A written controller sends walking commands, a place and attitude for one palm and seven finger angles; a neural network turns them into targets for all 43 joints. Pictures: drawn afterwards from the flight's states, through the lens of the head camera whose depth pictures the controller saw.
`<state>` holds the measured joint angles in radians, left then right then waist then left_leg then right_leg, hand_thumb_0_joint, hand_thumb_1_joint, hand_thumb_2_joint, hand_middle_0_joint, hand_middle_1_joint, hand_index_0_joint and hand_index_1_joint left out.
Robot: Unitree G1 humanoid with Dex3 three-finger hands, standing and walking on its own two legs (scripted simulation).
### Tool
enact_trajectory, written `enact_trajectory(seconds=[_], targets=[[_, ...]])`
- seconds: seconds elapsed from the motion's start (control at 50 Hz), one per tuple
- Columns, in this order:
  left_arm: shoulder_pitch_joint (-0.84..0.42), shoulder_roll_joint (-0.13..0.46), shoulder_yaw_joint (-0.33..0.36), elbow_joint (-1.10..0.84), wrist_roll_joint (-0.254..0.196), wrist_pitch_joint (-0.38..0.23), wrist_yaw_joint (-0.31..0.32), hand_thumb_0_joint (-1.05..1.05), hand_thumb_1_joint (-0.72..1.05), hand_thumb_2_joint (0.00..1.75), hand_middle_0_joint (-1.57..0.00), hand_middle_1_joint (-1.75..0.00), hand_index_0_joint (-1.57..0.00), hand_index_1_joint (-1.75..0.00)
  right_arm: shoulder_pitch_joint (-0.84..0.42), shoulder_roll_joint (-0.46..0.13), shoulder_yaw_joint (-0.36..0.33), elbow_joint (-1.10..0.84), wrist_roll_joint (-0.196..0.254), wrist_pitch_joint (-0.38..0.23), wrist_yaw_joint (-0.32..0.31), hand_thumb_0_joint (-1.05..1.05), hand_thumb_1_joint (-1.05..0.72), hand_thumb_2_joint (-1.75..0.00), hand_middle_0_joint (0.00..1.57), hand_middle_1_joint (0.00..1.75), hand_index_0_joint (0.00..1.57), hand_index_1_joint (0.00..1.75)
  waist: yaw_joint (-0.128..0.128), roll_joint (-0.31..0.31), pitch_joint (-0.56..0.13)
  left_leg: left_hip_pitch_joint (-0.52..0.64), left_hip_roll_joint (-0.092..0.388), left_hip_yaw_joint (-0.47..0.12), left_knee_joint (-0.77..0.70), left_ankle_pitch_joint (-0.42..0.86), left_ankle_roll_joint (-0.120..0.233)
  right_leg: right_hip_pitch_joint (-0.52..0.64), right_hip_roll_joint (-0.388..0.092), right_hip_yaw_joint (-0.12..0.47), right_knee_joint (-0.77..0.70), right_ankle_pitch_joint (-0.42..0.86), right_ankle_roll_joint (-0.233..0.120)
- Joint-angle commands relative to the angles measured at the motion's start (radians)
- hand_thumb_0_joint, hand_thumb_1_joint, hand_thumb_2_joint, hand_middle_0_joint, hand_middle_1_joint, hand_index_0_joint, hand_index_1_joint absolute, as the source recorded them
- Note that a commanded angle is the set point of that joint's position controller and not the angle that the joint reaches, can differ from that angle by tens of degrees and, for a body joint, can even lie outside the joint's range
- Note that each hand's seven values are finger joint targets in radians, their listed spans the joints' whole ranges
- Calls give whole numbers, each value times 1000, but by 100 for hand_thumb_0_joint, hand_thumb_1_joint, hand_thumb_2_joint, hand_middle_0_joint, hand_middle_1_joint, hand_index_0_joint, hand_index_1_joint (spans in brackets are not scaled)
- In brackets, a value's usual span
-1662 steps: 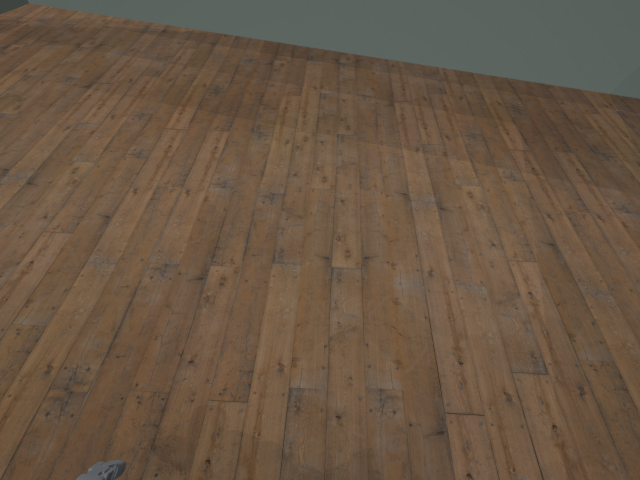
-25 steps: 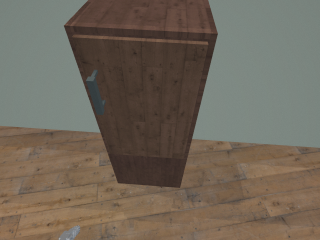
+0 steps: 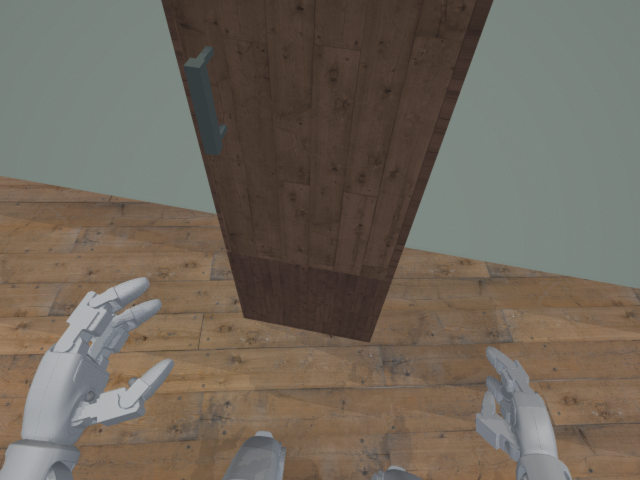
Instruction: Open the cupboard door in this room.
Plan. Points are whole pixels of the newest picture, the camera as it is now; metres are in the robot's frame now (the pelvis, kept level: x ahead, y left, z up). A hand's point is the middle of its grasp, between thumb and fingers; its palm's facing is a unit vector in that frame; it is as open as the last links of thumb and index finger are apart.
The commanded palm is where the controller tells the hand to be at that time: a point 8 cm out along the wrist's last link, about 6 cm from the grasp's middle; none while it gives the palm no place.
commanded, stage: raise the hand with hooked fingers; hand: left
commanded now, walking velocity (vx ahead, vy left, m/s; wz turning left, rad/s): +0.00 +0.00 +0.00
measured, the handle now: (210, 103) +0.57 +0.24 +0.14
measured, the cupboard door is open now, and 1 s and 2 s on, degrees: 0 0 0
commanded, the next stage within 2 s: move the hooked fingers beside the handle in 1.50 s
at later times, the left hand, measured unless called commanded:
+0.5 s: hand (117, 307) +0.26 +0.26 +0.09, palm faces -0.08 -0.99 -0.07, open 12.6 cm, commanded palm +0.24 +0.32 +0.11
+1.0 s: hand (68, 220) +0.32 +0.31 +0.15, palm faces -0.01 -1.00 -0.05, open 14.0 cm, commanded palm +0.29 +0.35 +0.16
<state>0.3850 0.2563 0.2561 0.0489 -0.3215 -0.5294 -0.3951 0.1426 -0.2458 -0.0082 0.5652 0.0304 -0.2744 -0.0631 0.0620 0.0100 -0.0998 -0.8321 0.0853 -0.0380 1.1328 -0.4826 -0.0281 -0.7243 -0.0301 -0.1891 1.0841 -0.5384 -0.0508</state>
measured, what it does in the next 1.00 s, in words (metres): rises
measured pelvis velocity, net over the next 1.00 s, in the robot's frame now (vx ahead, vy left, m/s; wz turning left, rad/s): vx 0.02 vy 0.04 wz -0.03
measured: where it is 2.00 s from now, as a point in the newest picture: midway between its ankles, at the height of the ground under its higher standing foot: outside the picture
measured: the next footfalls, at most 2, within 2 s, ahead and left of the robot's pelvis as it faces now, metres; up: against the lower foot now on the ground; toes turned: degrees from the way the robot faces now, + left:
none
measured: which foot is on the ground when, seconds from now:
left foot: down 0.00-1.00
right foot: down 0.00-1.00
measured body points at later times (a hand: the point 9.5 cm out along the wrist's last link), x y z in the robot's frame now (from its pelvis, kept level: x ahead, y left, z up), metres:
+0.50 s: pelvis +0.01 +0.03 +0.04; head +0.05 +0.04 +0.48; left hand +0.26 +0.31 +0.10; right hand +0.15 -0.24 -0.03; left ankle +0.04 +0.14 -0.66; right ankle +0.01 -0.09 -0.66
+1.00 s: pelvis +0.02 +0.04 +0.06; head +0.05 +0.05 +0.51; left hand +0.31 +0.37 +0.16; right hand +0.18 -0.20 -0.02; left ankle +0.04 +0.14 -0.66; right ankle +0.01 -0.09 -0.66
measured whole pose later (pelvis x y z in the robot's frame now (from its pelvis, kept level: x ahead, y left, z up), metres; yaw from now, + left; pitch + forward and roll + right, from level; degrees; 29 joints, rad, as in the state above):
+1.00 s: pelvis +0.02 +0.04 +0.06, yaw -2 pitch +5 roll -2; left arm -0.07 0.45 0.43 0.36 -0.34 -0.16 -0.51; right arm 0.27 -0.26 0.07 0.59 0.05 -0.22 -0.10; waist 0.02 0.02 -0.05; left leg -0.49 0.04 0.05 0.77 -0.37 0.03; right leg -0.41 -0.05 -0.12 0.70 -0.37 0.02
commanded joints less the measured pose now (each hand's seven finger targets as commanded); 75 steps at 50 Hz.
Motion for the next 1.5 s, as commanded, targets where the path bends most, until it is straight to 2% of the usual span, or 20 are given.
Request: enact_trajectory(seconds=[0.0,0.04,0.08,0.14,0.24,0.3,0.34,0.42,0.44,0.5,0.56,0.66,0.74,0.82,0.98,1.06,1.14,1.32,1.44,1.48], targets=[[-187,235,65,-119,-6,91,-87,0,18,59,-25,-76,-25,-76,44,-151,-45,-115,19,-41,-28,0,-90,-90,20,30,20,30,-106,39,-156,132,-69,23,-165,179,69,91,21,257,-322,127,44],[-98,282,163,-40,-38,196,-99,0,13,57,-25,-80,-25,-80,22,-142,-43,-136,23,-24,-30,0,-90,-90,20,30,20,30,-47,3,-206,154,-74,23,-194,245,64,199,13,261,-333,208,49],[-50,282,227,-89,-83,243,-80,0,8,55,-26,-82,-26,-82,4,-121,-40,-161,22,-11,-27,0,-90,-90,20,30,20,30,-13,-20,-272,181,-79,28,-226,296,57,290,-4,245,-333,302,65],[-19,246,263,-119,-115,228,-15,0,1,52,-26,-87,-26,-87,1,-98,-39,-162,14,-11,-20,0,-90,-90,20,30,20,30,11,-53,-263,211,-78,19,-271,348,47,322,8,205,-316,413,66],[-151,177,129,-118,-48,126,28,0,-10,47,-27,-94,-27,-94,49,-127,-43,-125,8,-26,-5,0,-90,-90,20,30,20,30,-75,-15,-90,239,-75,29,-314,254,52,138,38,155,-335,240,52],[-229,209,92,-98,-24,101,-11,0,-17,44,-28,-99,-28,-99,85,-157,-42,-117,16,-44,-11,0,-90,-90,20,30,20,30,-100,23,-98,269,-73,21,-337,170,57,102,37,156,-358,128,46],[-281,265,122,-98,-30,105,-35,0,-22,42,-28,-102,-28,-102,92,-170,-39,-116,18,-51,-21,0,-90,-90,20,30,20,30,-96,25,-122,288,-75,18,-345,169,60,133,36,164,-367,126,42],[-294,339,219,-156,-55,107,-30,0,-31,38,-29,-108,-29,-108,86,-163,-34,-121,21,-63,-30,0,-90,-90,20,30,20,30,-52,89,-230,387,-69,10,-390,245,57,217,39,134,-358,217,32],[-290,367,251,-147,-63,116,-21,0,-34,37,-29,-110,-29,-110,87,-165,-31,-118,18,-60,-29,0,-90,-90,20,30,20,30,-40,94,-228,392,-69,8,-394,271,55,236,45,130,-357,245,27],[-300,312,225,-109,-74,147,-6,0,-41,34,-29,-114,-29,-114,72,-157,-21,-120,22,-50,-25,0,-90,-90,20,30,20,30,-45,132,-161,410,-67,7,-428,271,44,226,48,107,-368,265,29],[-334,291,187,-23,-62,216,-22,0,-48,31,-30,-118,-30,-118,76,-167,-16,-126,27,-33,-22,0,-90,-90,20,30,20,30,-60,112,-86,400,-65,5,-450,266,42,213,52,99,-389,279,29],[-470,325,165,7,-33,299,-65,0,-50,30,-30,-120,-30,-120,86,-177,-11,-144,28,-18,-27,0,-90,-90,20,30,20,30,-71,85,-99,444,-63,-5,-476,283,44,237,56,96,-413,300,27],[-570,399,232,-16,-42,280,-68,0,-50,30,-30,-120,-30,-120,86,-178,-3,-139,20,-12,-36,0,-90,-90,20,30,20,30,-65,61,-143,494,-63,-13,-481,325,42,268,64,96,-421,325,22],[-621,418,262,13,-43,258,-67,0,-50,30,-30,-120,-30,-120,81,-172,2,-125,18,-9,-41,0,-90,-90,20,30,20,30,-60,108,-173,539,-60,-16,-498,346,37,277,59,99,-433,330,22],[-721,459,256,143,-41,346,-135,0,-50,30,-30,-120,-30,-120,90,-182,3,-117,27,9,-52,0,-90,-90,20,30,20,30,-64,102,-161,554,-66,-5,-516,382,43,312,53,104,-472,388,21],[-651,434,251,185,-46,350,-141,0,-50,30,-30,-120,-30,-120,96,-185,1,-130,25,13,-40,0,-90,-90,20,30,20,30,-50,59,-153,538,-69,1,-520,404,45,325,54,102,-474,407,21],[-655,466,291,162,-54,322,-124,0,-50,30,-30,-120,-30,-120,99,-186,-6,-134,21,18,-33,0,-90,-90,20,30,20,30,-45,39,-157,535,-71,13,-515,406,48,338,54,112,-475,423,21],[-692,456,277,108,-38,269,-102,0,-50,30,-30,-120,-30,-120,100,-176,-9,-121,23,20,-38,0,-90,-90,20,30,20,30,-62,127,-171,559,-75,32,-513,378,54,336,48,131,-489,410,25],[-673,452,280,184,-54,290,-120,0,-50,30,-30,-120,-30,-120,101,-180,-7,-114,24,25,-44,0,-90,-90,20,30,20,30,-66,38,-137,523,-77,38,-507,377,58,350,46,138,-496,442,32],[-684,444,271,190,-54,293,-127,0,-50,30,-30,-120,-30,-120,94,-179,-7,-113,28,26,-45,0,-90,-90,20,30,20,30,-66,60,-140,520,-81,46,-505,368,57,347,42,144,-499,442,36]])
